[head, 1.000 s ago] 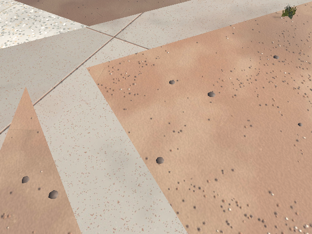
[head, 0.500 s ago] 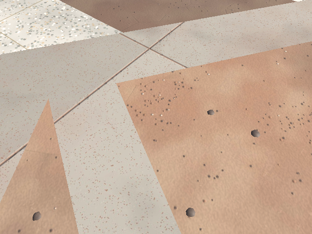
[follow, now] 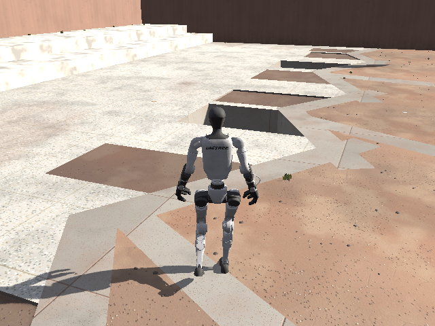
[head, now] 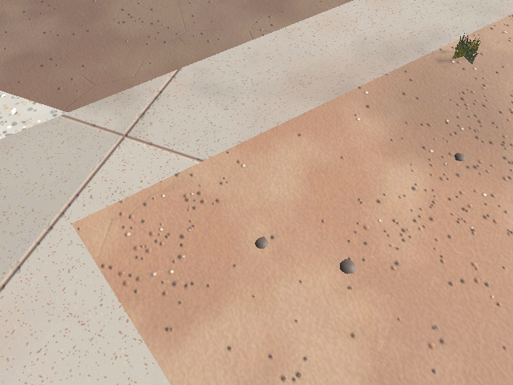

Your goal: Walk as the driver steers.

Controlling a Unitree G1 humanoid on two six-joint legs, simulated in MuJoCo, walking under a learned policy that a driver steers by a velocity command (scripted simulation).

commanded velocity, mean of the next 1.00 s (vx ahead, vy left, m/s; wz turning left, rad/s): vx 0.33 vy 0.00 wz -0.58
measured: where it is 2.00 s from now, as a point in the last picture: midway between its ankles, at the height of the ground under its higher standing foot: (395, 298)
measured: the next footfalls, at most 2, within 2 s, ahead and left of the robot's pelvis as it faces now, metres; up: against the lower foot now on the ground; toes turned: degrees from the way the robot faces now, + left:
left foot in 0.34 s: +0.40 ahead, +0.12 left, +0.00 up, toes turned -16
right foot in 0.80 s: +0.28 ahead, -0.11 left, +0.00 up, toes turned -32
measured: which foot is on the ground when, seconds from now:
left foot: up 0.00-0.32, down 0.34-0.80, up 0.82-1.00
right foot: down 0.00-0.36, up 0.38-0.78, down 0.80-1.00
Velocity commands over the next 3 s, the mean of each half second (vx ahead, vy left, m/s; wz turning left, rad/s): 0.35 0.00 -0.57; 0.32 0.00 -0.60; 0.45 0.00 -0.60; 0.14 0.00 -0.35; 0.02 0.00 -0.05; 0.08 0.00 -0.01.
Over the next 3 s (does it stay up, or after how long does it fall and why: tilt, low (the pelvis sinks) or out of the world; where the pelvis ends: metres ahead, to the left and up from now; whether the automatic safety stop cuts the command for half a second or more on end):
stays up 0.69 -0.39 0.01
